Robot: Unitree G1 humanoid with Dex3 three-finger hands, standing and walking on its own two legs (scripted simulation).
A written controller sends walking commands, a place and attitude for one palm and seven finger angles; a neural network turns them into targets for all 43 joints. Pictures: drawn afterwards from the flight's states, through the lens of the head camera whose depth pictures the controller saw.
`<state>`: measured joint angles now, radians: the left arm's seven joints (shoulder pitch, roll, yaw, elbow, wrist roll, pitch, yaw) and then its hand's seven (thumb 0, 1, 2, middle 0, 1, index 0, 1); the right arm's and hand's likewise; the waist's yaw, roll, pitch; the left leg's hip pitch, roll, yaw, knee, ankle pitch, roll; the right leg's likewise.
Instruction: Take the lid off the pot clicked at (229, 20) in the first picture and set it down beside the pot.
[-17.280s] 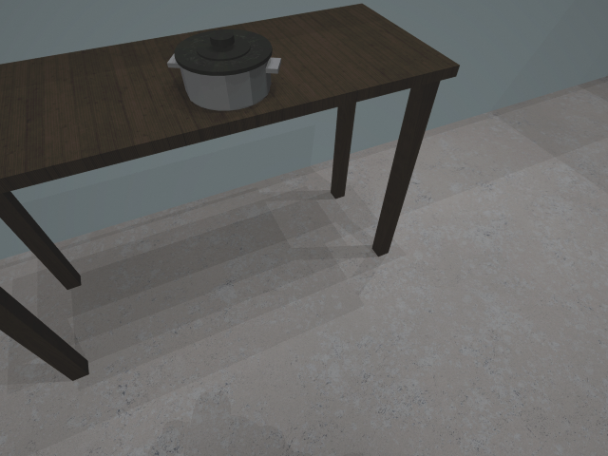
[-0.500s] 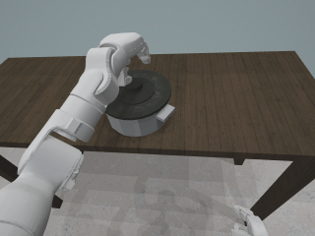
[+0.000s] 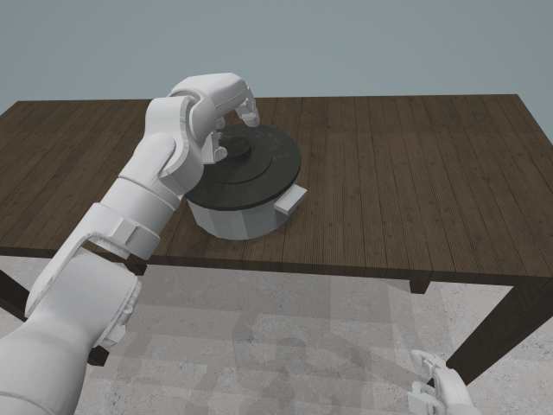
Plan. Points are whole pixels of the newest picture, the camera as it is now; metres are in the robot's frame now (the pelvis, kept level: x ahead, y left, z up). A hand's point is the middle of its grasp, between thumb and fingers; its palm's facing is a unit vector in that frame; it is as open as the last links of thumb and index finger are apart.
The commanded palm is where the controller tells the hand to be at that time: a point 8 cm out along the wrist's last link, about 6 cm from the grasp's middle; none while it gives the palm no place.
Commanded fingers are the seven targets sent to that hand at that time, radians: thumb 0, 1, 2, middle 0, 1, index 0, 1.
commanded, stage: lower the open fingers around the knob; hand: left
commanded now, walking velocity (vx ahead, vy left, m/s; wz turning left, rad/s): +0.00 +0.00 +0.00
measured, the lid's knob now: (235, 149) +0.47 +0.08 +0.15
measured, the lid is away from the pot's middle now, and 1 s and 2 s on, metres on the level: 0.00 0.00 0.00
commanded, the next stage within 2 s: close the fingers and squeeze the knob in 0.70 s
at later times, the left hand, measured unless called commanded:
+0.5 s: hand (224, 155) +0.43 +0.09 +0.18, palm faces -0.28 -0.06 -0.96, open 10.1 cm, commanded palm +0.41 +0.10 +0.23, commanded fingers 0.00 -0.38 1.65 -0.86 -0.08 -0.86 -0.08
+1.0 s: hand (222, 154) +0.43 +0.09 +0.17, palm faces -0.27 -0.07 -0.96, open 9.9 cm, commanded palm +0.42 +0.10 +0.23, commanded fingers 0.00 -0.12 1.23 -0.70 -0.48 -0.70 -0.48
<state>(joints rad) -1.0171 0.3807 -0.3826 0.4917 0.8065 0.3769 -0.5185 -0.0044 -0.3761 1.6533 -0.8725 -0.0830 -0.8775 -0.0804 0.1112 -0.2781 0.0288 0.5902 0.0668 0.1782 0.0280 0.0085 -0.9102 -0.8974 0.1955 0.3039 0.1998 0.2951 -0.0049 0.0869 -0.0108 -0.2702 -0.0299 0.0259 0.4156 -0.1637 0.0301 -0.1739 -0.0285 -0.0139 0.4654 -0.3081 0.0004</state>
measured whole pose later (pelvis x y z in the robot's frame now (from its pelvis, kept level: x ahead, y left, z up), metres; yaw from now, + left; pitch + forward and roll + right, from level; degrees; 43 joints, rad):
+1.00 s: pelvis +0.00 +0.00 +0.00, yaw +0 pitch +1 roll +1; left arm -0.95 0.36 -0.37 0.55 0.82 0.35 -0.45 0.00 -0.25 1.39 -0.82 -0.15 -0.82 -0.15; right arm 0.12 -0.27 0.03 0.61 0.06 0.19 0.01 0.01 -0.91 -0.90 0.20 0.30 0.20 0.30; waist -0.02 0.08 -0.01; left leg -0.27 -0.02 0.02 0.43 -0.17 0.03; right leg -0.17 -0.02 -0.01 0.46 -0.30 0.00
